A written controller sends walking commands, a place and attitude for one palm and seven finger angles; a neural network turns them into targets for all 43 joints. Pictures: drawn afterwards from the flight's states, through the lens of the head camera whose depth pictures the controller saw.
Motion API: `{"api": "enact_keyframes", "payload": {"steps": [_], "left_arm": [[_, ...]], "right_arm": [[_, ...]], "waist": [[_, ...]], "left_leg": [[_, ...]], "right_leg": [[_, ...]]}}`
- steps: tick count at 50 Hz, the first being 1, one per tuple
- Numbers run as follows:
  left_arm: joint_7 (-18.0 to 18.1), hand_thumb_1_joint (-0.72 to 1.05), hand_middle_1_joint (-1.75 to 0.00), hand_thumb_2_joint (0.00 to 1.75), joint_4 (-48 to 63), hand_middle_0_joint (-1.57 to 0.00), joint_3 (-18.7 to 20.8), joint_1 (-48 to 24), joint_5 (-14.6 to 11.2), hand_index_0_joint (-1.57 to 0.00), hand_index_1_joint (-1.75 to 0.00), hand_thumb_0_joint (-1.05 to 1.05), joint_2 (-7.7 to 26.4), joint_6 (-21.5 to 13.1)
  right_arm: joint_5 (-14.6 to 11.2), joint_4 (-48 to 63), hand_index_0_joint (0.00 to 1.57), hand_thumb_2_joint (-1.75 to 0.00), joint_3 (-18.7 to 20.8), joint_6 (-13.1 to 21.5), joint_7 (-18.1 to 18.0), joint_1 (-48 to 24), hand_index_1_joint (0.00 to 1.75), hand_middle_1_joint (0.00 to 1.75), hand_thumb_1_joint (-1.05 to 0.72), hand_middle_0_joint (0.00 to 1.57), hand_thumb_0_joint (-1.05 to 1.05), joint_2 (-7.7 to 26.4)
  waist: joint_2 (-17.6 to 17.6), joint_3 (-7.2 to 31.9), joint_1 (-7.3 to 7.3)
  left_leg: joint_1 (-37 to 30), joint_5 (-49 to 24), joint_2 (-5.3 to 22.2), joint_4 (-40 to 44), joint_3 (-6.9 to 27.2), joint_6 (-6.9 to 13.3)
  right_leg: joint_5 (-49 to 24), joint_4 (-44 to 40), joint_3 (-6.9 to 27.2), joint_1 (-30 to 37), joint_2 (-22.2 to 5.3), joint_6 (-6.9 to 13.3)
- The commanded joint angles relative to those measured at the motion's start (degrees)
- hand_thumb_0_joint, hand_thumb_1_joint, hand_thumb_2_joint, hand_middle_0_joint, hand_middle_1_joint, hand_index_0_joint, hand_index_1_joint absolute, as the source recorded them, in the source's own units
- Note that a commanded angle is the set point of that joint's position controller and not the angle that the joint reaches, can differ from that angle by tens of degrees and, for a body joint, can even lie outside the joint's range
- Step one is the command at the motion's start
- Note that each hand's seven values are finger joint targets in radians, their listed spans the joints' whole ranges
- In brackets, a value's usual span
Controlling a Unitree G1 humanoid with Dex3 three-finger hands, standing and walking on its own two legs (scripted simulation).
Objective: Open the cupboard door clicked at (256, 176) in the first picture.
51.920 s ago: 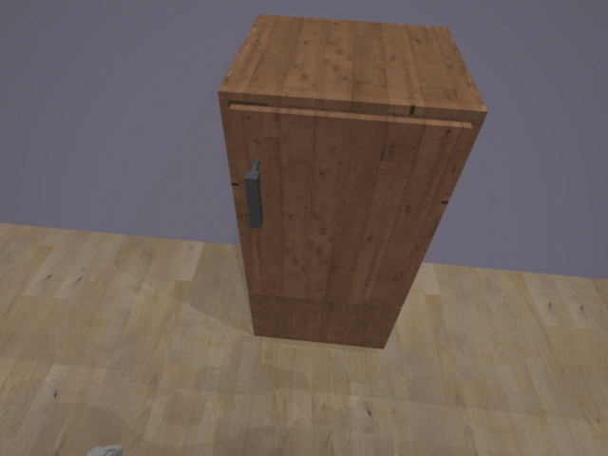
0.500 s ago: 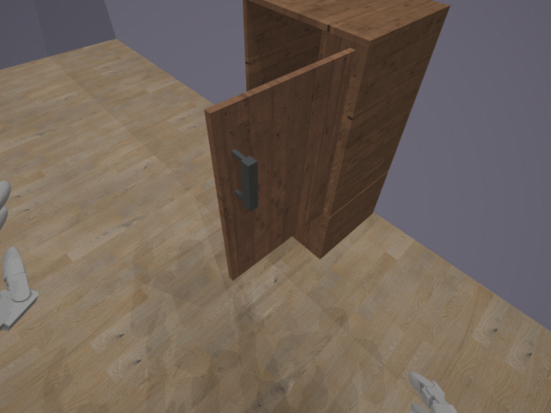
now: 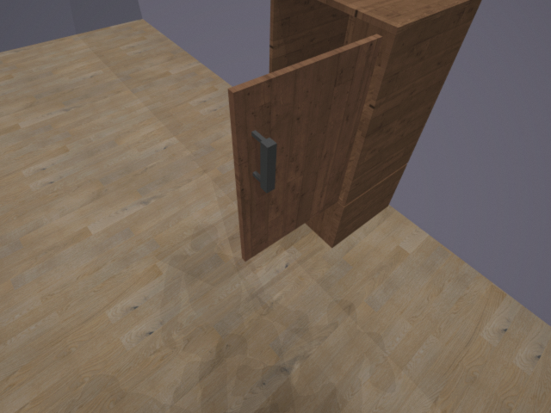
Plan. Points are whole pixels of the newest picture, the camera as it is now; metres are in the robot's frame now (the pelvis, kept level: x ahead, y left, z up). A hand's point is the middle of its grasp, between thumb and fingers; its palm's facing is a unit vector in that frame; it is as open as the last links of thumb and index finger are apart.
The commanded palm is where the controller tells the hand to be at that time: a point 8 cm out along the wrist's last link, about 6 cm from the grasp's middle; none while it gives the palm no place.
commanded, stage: let the arm hang, fingers relaxed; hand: left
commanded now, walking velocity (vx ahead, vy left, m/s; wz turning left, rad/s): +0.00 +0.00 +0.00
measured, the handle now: (262, 161) +0.61 +0.06 -0.02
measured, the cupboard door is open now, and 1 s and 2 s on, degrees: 89 89 89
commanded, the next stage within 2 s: look to check the result in 0.78 s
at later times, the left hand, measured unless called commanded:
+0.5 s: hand out of the picture +0.02 +0.20 -0.16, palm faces +0.00 -0.97 -0.25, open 7.3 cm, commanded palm none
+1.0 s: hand out of the picture +0.01 +0.19 -0.16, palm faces +0.00 -0.98 -0.19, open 7.3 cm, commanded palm none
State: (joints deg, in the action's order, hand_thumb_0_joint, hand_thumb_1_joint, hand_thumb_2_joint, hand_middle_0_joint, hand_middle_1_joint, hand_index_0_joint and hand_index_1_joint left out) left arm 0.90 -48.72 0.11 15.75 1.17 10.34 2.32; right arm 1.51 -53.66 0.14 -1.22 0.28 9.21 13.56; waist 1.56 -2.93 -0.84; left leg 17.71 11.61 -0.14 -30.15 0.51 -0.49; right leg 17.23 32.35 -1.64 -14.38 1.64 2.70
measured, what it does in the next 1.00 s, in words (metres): stands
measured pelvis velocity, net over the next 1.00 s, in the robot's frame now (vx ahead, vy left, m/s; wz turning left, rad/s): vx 0.02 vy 0.01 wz -0.01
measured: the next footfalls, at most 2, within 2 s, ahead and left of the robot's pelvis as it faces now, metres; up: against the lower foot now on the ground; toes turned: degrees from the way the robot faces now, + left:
none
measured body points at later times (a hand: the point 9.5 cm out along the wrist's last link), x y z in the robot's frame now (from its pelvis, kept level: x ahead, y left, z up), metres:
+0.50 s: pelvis +0.00 +0.01 +0.01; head +0.00 +0.00 +0.46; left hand +0.02 +0.25 -0.14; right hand -0.02 -0.21 -0.16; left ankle +0.05 +0.13 -0.73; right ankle +0.00 -0.09 -0.73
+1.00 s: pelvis +0.02 +0.01 +0.01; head +0.03 +0.01 +0.46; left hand +0.01 +0.24 -0.15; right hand +0.02 -0.21 -0.15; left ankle +0.05 +0.13 -0.73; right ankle +0.00 -0.09 -0.73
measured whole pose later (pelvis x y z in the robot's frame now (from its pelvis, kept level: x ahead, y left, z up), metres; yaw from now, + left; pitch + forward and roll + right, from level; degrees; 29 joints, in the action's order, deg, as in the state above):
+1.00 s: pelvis +0.02 +0.01 +0.01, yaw -1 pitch -1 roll +0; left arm 1.6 -66.2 0.1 15.6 0.7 9.0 0.1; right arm 1.2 -65.6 0.2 -0.6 -1.6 13.9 8.5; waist -0.2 -2.7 -0.2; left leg 12.3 9.2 -0.2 -22.4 -0.4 0.4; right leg 13.3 22.7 -0.5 -8.4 1.5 1.6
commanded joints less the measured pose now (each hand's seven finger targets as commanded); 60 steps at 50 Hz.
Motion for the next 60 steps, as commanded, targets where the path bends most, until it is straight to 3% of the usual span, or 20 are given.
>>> {"api": "enact_keyframes", "payload": {"steps": [1,3,4,7,12,19,32,60], "left_arm": [[0.4,0.9,-0.3,0.9,-1.1,-0.2,2.6,-1.4,-0.2,-0.2,-0.3,0.0,9.8,-2.8],[0.3,0.9,-0.3,0.9,-4.7,-0.2,2.1,-0.6,-0.5,-0.2,-0.3,0.0,10.5,-2.7],[0.3,0.9,-0.3,0.9,-5.8,-0.2,2.3,-0.7,-0.4,-0.2,-0.3,0.0,10.8,-2.8],[0.2,0.9,-0.3,0.9,-8.9,-0.2,2.1,-1.3,-0.5,-0.2,-0.3,0.0,10.4,-2.8],[0.4,0.9,-0.3,0.9,-12.2,-0.2,2.1,-1.2,-0.7,-0.2,-0.3,0.0,9.9,-2.8],[0.8,0.9,-0.3,0.9,-14.5,-0.2,1.9,0.3,-0.7,-0.2,-0.3,0.0,8.6,-2.7],[1.2,0.9,-0.3,0.9,-15.1,-0.2,1.5,1.2,-0.7,-0.2,-0.3,0.0,5.6,-3.0],[1.2,0.9,-0.3,0.9,-15.9,-0.2,1.4,1.7,-0.7,-0.2,-0.3,0.0,6.6,-3.6]], "right_arm": [[0.2,0.2,0.2,-0.9,1.1,1.0,-1.3,-1.3,0.3,0.3,-0.9,0.2,0.0,5.6],[0.1,-1.8,0.2,-0.9,0.9,0.6,-1.3,-0.3,0.3,0.3,-0.9,0.2,0.0,5.3],[0.0,-2.3,0.2,-0.9,1.2,0.5,-1.5,0.7,0.3,0.3,-0.9,0.2,0.0,5.8],[0.0,-4.9,0.2,-0.9,1.4,0.4,-1.6,4.1,0.3,0.3,-0.9,0.2,0.0,5.4],[0.0,-7.7,0.2,-0.9,1.5,0.6,-1.8,6.9,0.3,0.3,-0.9,0.2,0.0,5.0],[-0.1,-9.7,0.2,-0.9,1.1,0.8,-2.0,8.3,0.3,0.3,-0.9,0.2,0.0,3.5],[-0.2,-10.7,0.2,-0.9,0.5,1.5,-2.2,8.3,0.3,0.3,-0.9,0.2,0.0,0.4],[-0.4,-10.7,0.2,-0.9,1.0,1.8,-2.5,5.6,0.3,0.3,-0.9,0.2,0.0,2.7]], "waist": [[-11.4,2.9,0.41],[-12.1,1.5,0.62],[-8.8,1.4,0.62],[-3.9,0.9,-0.02],[-0.9,-0.1,-0.08],[-0.6,-2.2,0.57],[-3.4,-1.2,0.67],[-1.9,0.4,0.34]], "left_leg": [[-4.8,-0.6,4.7,7.6,5.6,2.2],[-3.0,4.2,4.3,8.8,5.2,1.8],[-3.6,4.5,4.3,8.5,5.2,1.8],[-5.2,5.0,4.0,8.0,4.5,1.9],[-5.5,3.6,4.5,8.9,4.5,2.1],[-4.8,1.4,4.8,10.5,4.5,2.2],[-5.5,-3.5,5.4,11.9,4.6,1.9],[-9.8,-7.0,5.7,11.4,4.1,2.2]], "right_leg": [[-0.9,-13.1,9.1,-0.4,-6.3,0.7],[1.9,-14.7,9.4,0.5,-6.5,1.0],[3.4,-15.9,9.2,0.4,-6.6,1.0],[7.5,-18.0,9.6,-1.5,-7.1,1.3],[7.5,-18.1,8.7,-1.7,-7.1,1.3],[4.1,-16.7,7.8,-0.9,-6.7,0.9],[-4.4,-14.4,6.7,1.7,-6.6,-0.1],[-8.3,-15.3,6.7,2.9,-7.0,-0.2]]}}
